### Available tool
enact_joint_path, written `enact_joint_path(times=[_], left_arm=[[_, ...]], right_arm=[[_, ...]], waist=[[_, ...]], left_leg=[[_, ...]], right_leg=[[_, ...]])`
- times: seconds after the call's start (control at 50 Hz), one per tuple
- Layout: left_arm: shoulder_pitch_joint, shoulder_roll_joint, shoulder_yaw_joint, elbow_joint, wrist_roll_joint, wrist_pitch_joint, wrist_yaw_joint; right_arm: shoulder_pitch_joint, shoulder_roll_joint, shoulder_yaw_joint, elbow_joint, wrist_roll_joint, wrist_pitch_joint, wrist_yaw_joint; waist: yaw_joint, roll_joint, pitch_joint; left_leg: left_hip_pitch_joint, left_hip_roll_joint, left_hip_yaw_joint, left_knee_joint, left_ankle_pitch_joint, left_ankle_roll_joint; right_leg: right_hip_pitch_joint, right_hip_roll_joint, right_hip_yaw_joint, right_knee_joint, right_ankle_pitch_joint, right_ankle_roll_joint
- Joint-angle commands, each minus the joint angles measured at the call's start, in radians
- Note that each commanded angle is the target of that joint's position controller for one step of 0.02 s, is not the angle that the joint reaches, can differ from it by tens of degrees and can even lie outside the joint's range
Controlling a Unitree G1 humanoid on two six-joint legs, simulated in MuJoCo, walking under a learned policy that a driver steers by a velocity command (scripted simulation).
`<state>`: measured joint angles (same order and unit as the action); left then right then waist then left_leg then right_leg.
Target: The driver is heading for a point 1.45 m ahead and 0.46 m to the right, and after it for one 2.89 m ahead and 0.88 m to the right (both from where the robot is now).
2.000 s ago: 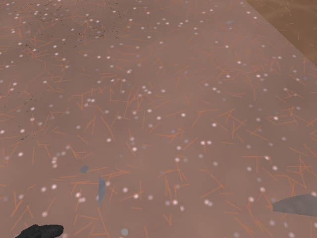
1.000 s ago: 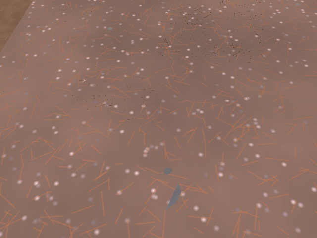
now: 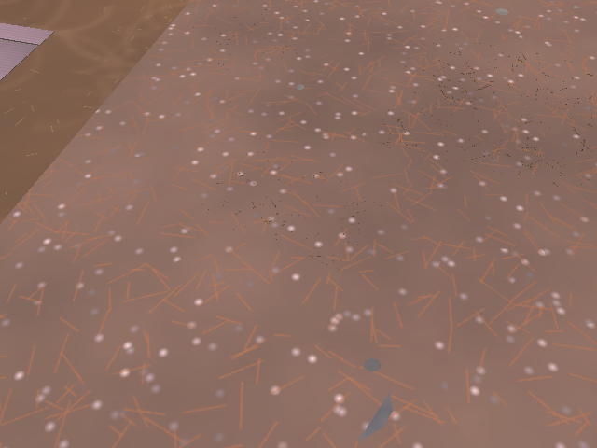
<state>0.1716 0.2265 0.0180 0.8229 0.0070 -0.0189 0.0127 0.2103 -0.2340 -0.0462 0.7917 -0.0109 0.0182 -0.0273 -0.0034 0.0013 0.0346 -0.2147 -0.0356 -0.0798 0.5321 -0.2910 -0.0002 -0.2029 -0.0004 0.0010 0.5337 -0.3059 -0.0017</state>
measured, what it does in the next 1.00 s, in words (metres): walks ahead, turning right: right foot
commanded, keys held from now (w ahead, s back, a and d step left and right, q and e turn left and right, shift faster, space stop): w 0.42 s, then w+e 0.58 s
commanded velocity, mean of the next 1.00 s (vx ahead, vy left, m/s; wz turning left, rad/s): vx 0.39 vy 0.00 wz -0.21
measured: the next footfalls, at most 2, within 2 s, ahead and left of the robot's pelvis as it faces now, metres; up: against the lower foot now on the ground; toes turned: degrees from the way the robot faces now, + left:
right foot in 0.70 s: +0.42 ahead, -0.11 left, +0.00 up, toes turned -7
left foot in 1.18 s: +0.73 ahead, +0.01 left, +0.00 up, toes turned -27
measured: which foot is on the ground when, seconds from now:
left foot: down 0.00-0.68, up 0.70-1.00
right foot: down 0.00-0.24, up 0.26-0.68, down 0.70-1.00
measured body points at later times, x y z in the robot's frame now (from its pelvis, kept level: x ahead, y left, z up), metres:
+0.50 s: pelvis +0.13 +0.03 +0.01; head +0.15 +0.04 +0.46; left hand +0.32 +0.27 -0.10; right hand +0.09 -0.23 -0.12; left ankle +0.03 +0.12 -0.73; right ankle +0.25 -0.13 -0.68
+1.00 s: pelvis +0.41 -0.05 +0.01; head +0.44 -0.06 +0.46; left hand +0.53 +0.22 -0.10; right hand +0.55 -0.34 -0.07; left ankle +0.62 +0.11 -0.67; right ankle +0.38 -0.11 -0.73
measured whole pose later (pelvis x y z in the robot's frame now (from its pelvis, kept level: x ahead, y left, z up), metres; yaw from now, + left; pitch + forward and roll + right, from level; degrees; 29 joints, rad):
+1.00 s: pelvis +0.41 -0.05 +0.01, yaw -15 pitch +2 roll +0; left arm 0.32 0.27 0.06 0.78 -0.02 -0.06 -0.01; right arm 0.10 -0.30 -0.04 0.67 -0.02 -0.11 -0.02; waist 0.07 0.03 0.03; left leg -0.69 0.11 -0.12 0.78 -0.05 -0.05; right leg -0.17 0.15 0.11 0.32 -0.17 -0.11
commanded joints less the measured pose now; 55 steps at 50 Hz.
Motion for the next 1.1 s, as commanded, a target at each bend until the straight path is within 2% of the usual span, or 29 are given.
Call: enact_joint_path(times=[0.02, 0.04, 0.08, 0.12, 0.14, 0.2, 0.22, 0.24, 0.26, 0.28, 0.3, 0.34, 0.38, 0.42, 0.48, 0.58, 0.64, 0.68, 0.7, 0.72, 0.74, 0.76, 0.78, 0.8, 0.82, 0.86, 0.92, 1.0, 1.1], left_arm=[[0.01, 0.126, 0.031, -0.027, -0.006, -0.007, 0.004], [0.02, 0.145, 0.038, -0.021, -0.013, -0.004, 0.006], [0.071, 0.17, 0.044, -0.01, -0.024, -0.012, 0.012], [0.101, 0.212, 0.057, 0.005, -0.027, -0.026, 0.015], [0.093, 0.214, 0.059, 0.004, -0.026, -0.032, 0.015], [-0.014, 0.199, 0.055, -0.021, -0.044, -0.026, 0.004], [-0.027, 0.167, 0.047, -0.026, -0.038, -0.028, 0.003], [-0.061, 0.098, 0.026, -0.05, -0.03, -0.037, 0.0], [-0.077, 0.101, 0.026, -0.094, -0.035, -0.057, 0.004], [-0.065, 0.155, 0.042, -0.088, -0.047, -0.07, 0.003], [-0.032, 0.156, 0.044, -0.073, -0.058, -0.079, -0.007], [-0.041, 0.148, 0.045, -0.06, -0.042, -0.087, -0.019], [-0.058, 0.124, 0.042, -0.06, -0.031, -0.084, -0.038], [-0.095, 0.093, 0.032, -0.073, -0.023, -0.077, -0.049], [-0.203, 0.058, 0.012, -0.112, -0.028, -0.072, -0.056], [-0.29, 0.093, 0.013, -0.161, -0.041, -0.068, -0.073], [-0.229, 0.137, 0.034, -0.162, -0.033, -0.069, -0.083], [0.031, 0.209, 0.08, -0.095, -0.037, -0.056, -0.074], [0.192, 0.276, 0.105, -0.071, -0.034, -0.046, -0.057], [0.211, 0.346, 0.113, -0.074, -0.032, -0.051, -0.06], [0.222, 0.249, 0.094, -0.069, -0.032, -0.052, -0.053], [0.162, 0.222, 0.087, -0.075, -0.022, -0.057, -0.046], [0.088, 0.205, 0.081, -0.097, -0.021, -0.063, -0.045], [0.031, 0.19, 0.076, -0.116, -0.014, -0.067, -0.046], [0.0, 0.174, 0.069, -0.131, -0.001, -0.069, -0.044], [-0.008, 0.166, 0.069, -0.138, -0.012, -0.069, -0.039], [0.044, 0.2, 0.078, -0.129, -0.019, -0.071, -0.022], [0.129, 0.219, 0.085, -0.111, -0.034, -0.054, -0.005], [0.205, 0.211, 0.083, -0.093, -0.04, -0.031, 0.004]], right_arm=[[0.016, -0.101, -0.027, -0.03, 0.006, -0.008, -0.009], [0.021, -0.104, -0.03, -0.028, 0.011, -0.01, -0.01], [-0.008, -0.086, -0.026, -0.05, 0.022, -0.036, -0.007], [-0.053, -0.071, -0.023, -0.071, 0.037, -0.073, 0.005], [-0.059, -0.079, -0.027, -0.073, 0.038, -0.086, 0.012], [0.086, -0.075, -0.035, -0.002, 0.037, -0.108, 0.031], [0.167, -0.095, -0.048, 0.04, 0.029, -0.106, 0.032], [0.28, -0.158, -0.067, 0.061, 0.025, -0.108, 0.026], [0.347, -0.255, -0.088, 0.06, 0.025, -0.115, 0.037], [0.304, -0.184, -0.063, 0.048, 0.014, -0.125, 0.038], [0.258, -0.139, -0.049, 0.034, 0.013, -0.132, 0.037], [0.206, -0.126, -0.038, 0.022, 0.014, -0.129, 0.04], [0.221, -0.089, -0.021, 0.031, 0.01, -0.116, 0.04], [0.252, -0.103, -0.022, 0.043, 0.018, -0.106, 0.031], [0.247, -0.145, -0.026, 0.046, 0.009, -0.101, 0.014], [0.265, -0.166, -0.031, 0.078, 0.019, -0.111, 0.013], [0.229, -0.196, -0.042, 0.068, 0.012, -0.098, 0.008], [0.204, -0.206, -0.043, 0.049, 0.001, -0.074, -0.004], [0.216, -0.193, -0.033, 0.018, -0.012, -0.075, -0.012], [0.343, -0.029, 0.018, -0.014, -0.02, -0.103, 0.013], [0.237, -0.133, -0.002, -0.015, 0.02, -0.146, 0.027], [0.131, -0.183, -0.015, -0.058, 0.057, -0.167, 0.032], [0.083, -0.183, -0.012, -0.072, 0.047, -0.18, 0.024], [0.068, -0.182, -0.019, -0.073, 0.023, -0.18, 0.014], [0.085, -0.182, -0.024, -0.076, 0.009, -0.168, 0.011], [0.104, -0.158, -0.023, -0.088, -0.004, -0.144, 0.01], [0.009, -0.133, -0.015, -0.138, -0.017, -0.125, 0.003], [-0.16, -0.098, 0.001, -0.188, -0.009, -0.135, 0.011], [-0.251, -0.143, -0.012, -0.228, 0.015, -0.153, 0.035]], waist=[[0.006, -0.015, -0.051], [0.01, -0.041, -0.015], [0.03, -0.12, 0.074], [0.038, -0.18, 0.134], [0.033, -0.173, 0.132], [-0.057, -0.146, 0.059], [-0.085, -0.11, 0.019], [-0.122, 0.073, -0.015], [-0.136, 0.297, -0.023], [-0.104, 0.194, 0.009], [-0.069, 0.127, 0.041], [-0.048, 0.057, 0.051], [-0.042, 0.085, 0.033], [-0.052, 0.081, 0.034], [-0.074, 0.075, 0.066], [-0.069, 0.089, 0.105], [-0.007, 0.111, 0.017], [0.125, 0.109, -0.142], [0.176, 0.004, -0.241], [0.058, -0.27, -0.386], [0.13, -0.166, -0.396], [0.118, -0.138, -0.222], [0.077, -0.013, -0.148], [0.035, 0.032, -0.096], [-0.005, 0.014, -0.085], [-0.035, -0.022, -0.063], [-0.013, -0.028, -0.017], [0.06, -0.046, -0.018], [0.083, -0.075, -0.036]], left_leg=[[0.008, 0.014, -0.015, -0.045, -0.009, 0.027], [-0.048, -0.007, 0.009, -0.016, -0.178, 0.036], [-0.202, -0.017, 0.051, 0.092, -0.267, 0.043], [-0.276, 0.023, 0.075, 0.207, -0.172, 0.047], [-0.28, 0.045, 0.062, 0.212, -0.183, 0.058], [0.067, 0.014, 0.121, -0.058, -0.022, 0.085], [0.208, 0.011, 0.095, -0.065, 0.046, 0.076], [0.325, 0.165, -0.171, -0.192, -0.107, 0.135], [0.408, 0.368, -0.564, -0.336, -0.166, 0.273], [0.395, 0.412, -0.615, -0.346, -0.156, 0.317], [0.394, 0.382, -0.516, -0.334, -0.12, 0.291], [0.382, 0.328, -0.352, -0.357, 0.025, 0.232], [0.343, 0.265, -0.204, -0.37, 0.254, 0.193], [0.313, 0.239, -0.12, -0.381, 0.373, 0.196], [0.213, 0.209, -0.004, -0.423, 0.352, 0.177], [0.233, 0.266, 0.081, -0.445, 0.366, 0.158], [0.336, 0.284, 0.139, -0.274, 0.826, 0.119], [0.274, 0.242, 0.198, 0.092, 1.045, 0.071], [0.011, 0.204, 0.201, 0.402, 0.758, 0.036], [-0.407, -0.018, 0.112, 0.783, -0.204, -0.028], [-0.517, -0.007, -0.062, 0.898, -0.24, -0.002], [-0.591, 0.045, -0.051, 0.881, -0.151, 0.021], [-0.544, 0.093, -0.043, 0.805, -0.063, 0.03], [-0.481, 0.12, -0.035, 0.726, -0.025, 0.023], [-0.41, 0.142, -0.044, 0.69, -0.004, 0.017], [-0.373, 0.156, -0.027, 0.611, 0.002, -0.011], [-0.392, 0.145, 0.009, 0.438, 0.128, -0.056], [-0.311, 0.078, 0.023, 0.113, 0.385, -0.067], [-0.278, 0.035, -0.018, -0.043, 0.323, -0.051]], right_leg=[[-0.013, -0.04, 0.057, -0.109, -0.061, -0.043], [-0.036, -0.052, 0.09, -0.132, -0.245, -0.071], [-0.04, -0.17, 0.278, -0.25, -0.504, -0.158], [-0.043, -0.32, 0.489, -0.356, -0.539, -0.248], [-0.037, -0.331, 0.493, -0.357, -0.475, -0.253], [-0.158, -0.208, 0.266, -0.281, -0.262, -0.166], [-0.223, -0.148, 0.183, -0.179, -0.167, -0.127], [-0.347, -0.038, 0.043, 0.1, -0.08, -0.056], [-0.525, 0.048, -0.005, 0.382, -0.183, -0.018], [-0.624, 0.005, 0.081, 0.561, -0.258, -0.029], [-0.671, -0.036, 0.108, 0.62, -0.174, -0.055], [-0.695, -0.094, 0.082, 0.59, -0.016, -0.073], [-0.629, -0.11, 0.042, 0.521, 0.07, -0.058], [-0.608, -0.099, 0.0, 0.432, 0.129, -0.024], [-0.519, -0.074, -0.037, 0.213, 0.276, 0.001], [-0.423, -0.042, -0.031, 0.043, 0.356, -0.051], [-0.31, 0.02, -0.071, 0.042, 0.266, -0.113], [0.013, 0.091, -0.102, 0.029, 0.235, -0.162], [0.322, -0.046, 0.124, 0.033, 0.19, -0.216], [0.64, -0.324, 0.74, -0.103, -0.085, -0.428], [0.635, -0.315, 0.869, -0.252, -0.206, -0.408], [0.499, -0.288, 0.715, -0.274, -0.142, -0.351], [0.332, -0.247, 0.596, -0.284, -0.017, -0.321], [0.187, -0.207, 0.507, -0.295, 0.114, -0.304], [0.093, -0.173, 0.451, -0.318, 0.188, -0.3], [-0.011, -0.149, 0.393, -0.349, 0.251, -0.313], [-0.114, -0.111, 0.315, -0.367, 0.294, -0.303], [-0.127, -0.05, 0.268, -0.321, 0.241, -0.232], [0.035, -0.099, 0.406, -0.194, 0.183, -0.209]])
Keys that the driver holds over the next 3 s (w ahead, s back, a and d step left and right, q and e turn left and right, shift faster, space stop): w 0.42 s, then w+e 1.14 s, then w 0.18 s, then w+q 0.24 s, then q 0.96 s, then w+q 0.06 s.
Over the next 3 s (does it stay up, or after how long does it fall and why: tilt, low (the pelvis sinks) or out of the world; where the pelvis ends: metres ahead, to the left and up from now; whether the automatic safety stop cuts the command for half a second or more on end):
stays up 1.04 -0.45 0.01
